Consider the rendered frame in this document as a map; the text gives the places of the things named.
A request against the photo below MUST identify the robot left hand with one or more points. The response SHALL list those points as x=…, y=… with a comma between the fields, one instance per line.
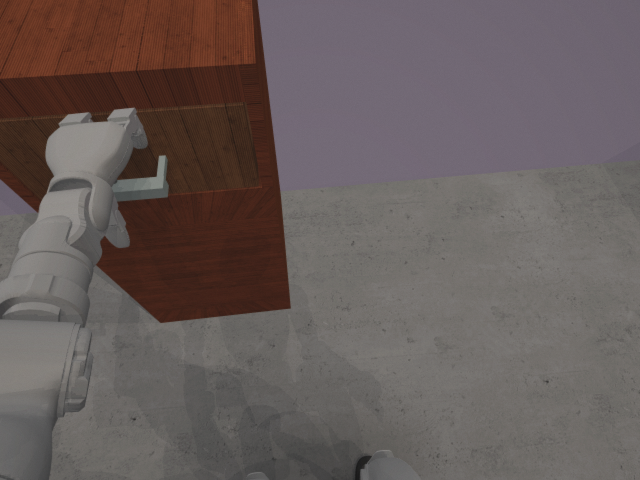
x=99, y=148

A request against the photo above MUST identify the robot left upper arm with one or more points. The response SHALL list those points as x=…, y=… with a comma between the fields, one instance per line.
x=45, y=370

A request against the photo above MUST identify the right robot shin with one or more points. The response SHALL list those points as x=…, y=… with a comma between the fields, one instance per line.
x=381, y=454

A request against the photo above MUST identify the handle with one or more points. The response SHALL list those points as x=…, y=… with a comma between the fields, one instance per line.
x=144, y=188

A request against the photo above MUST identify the left robot forearm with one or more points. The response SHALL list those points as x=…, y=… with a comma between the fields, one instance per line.
x=51, y=273

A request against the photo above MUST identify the robot right thigh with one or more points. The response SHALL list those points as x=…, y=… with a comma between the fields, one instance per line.
x=388, y=469

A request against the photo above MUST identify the drawer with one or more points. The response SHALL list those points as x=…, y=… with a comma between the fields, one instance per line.
x=208, y=147

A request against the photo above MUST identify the cabinet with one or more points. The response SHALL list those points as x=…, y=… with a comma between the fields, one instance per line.
x=192, y=255

